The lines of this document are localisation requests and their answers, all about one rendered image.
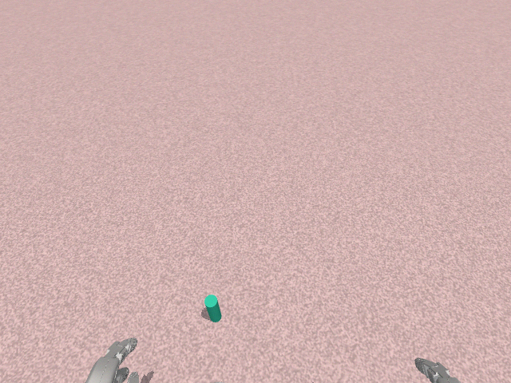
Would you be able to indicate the can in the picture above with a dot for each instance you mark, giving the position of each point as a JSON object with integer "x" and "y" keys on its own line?
{"x": 213, "y": 308}

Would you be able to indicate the right robot hand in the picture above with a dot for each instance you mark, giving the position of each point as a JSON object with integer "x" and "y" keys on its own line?
{"x": 437, "y": 373}

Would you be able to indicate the left robot hand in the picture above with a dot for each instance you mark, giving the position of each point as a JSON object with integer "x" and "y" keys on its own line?
{"x": 106, "y": 369}

